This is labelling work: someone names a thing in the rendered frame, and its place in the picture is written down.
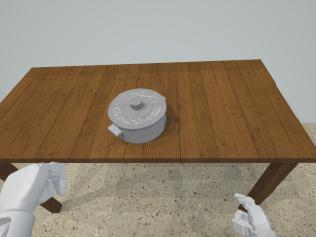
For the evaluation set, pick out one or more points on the pot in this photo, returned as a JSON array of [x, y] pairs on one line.
[[139, 136]]

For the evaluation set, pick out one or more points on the right robot hand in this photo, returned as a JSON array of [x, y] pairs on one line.
[[246, 223]]

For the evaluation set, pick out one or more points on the left robot hand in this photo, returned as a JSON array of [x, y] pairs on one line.
[[33, 185]]

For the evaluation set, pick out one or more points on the robot left forearm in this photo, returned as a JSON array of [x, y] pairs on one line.
[[16, 223]]

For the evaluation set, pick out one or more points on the lid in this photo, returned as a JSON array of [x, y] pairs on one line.
[[123, 116]]

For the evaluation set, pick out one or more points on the table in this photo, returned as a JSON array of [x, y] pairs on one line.
[[225, 111]]

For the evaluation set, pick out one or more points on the knob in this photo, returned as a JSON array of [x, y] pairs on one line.
[[135, 102]]

